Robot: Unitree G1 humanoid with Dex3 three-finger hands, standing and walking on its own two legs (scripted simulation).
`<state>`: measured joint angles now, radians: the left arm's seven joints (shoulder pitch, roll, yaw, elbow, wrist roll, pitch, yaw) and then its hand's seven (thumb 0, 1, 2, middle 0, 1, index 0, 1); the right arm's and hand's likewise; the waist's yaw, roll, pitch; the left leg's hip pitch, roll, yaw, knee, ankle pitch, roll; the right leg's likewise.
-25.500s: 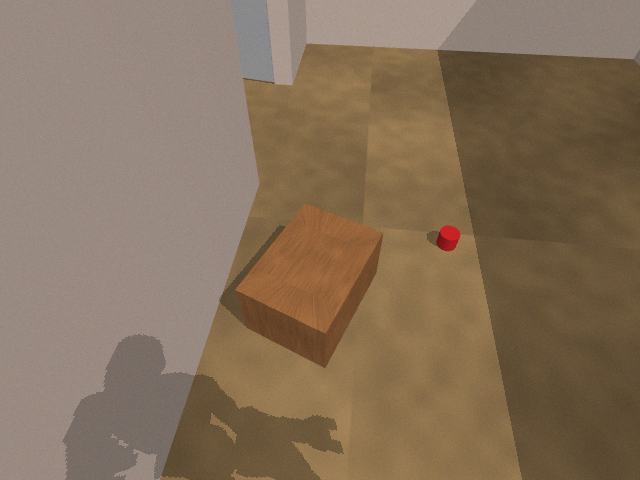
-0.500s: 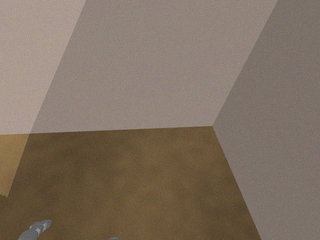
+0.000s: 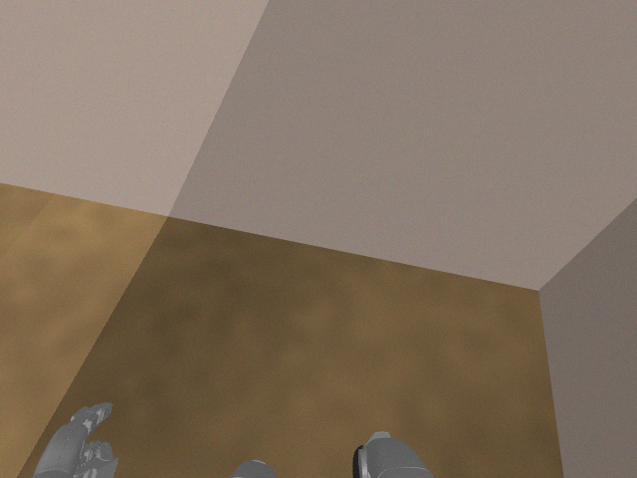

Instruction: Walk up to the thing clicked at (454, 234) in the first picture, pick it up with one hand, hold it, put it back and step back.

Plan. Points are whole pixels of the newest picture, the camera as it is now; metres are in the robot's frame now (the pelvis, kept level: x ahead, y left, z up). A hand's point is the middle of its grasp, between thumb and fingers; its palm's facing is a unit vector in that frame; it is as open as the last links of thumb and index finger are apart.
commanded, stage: walk up
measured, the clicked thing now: out of the picture -0.83 +1.12 -0.70
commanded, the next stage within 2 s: none
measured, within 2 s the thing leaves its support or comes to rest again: neither
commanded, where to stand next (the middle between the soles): +0.08 +0.00 m, yaw +44 degrees
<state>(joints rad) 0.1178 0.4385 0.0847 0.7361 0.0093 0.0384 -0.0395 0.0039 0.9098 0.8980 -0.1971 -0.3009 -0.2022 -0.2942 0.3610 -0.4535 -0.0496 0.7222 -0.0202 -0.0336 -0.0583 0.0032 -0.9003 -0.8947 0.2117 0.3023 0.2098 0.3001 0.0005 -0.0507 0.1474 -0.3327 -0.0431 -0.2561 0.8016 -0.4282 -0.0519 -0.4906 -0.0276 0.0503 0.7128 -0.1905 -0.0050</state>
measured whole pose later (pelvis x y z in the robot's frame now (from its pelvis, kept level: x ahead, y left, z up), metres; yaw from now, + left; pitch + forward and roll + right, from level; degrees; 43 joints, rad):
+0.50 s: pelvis -0.02 -0.04 +0.00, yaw +22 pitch -3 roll +1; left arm 0.24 0.47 0.09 0.81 0.02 0.05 -0.04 0.00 0.90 0.90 -0.20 -0.30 -0.21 -0.30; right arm 0.35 -0.44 -0.08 0.81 -0.03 0.01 0.03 0.00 -0.91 -0.89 0.21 0.30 0.21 0.30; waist 0.04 -0.09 0.08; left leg -0.35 -0.03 0.06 0.75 -0.36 0.04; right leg -0.45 -0.23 -0.23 0.83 -0.41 -0.01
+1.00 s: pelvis +0.01 -0.06 +0.02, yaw +37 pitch -1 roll +1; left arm 0.24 0.39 0.04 0.84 0.03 -0.02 -0.01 0.00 0.91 0.90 -0.20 -0.30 -0.21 -0.30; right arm 0.26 -0.41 -0.04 0.81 -0.02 0.01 -0.01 0.00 -0.91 -0.89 0.21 0.30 0.20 0.30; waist 0.03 0.01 0.09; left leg -0.47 -0.09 -0.07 0.96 -0.48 0.02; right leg -0.30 -0.06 -0.05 0.67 -0.35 -0.01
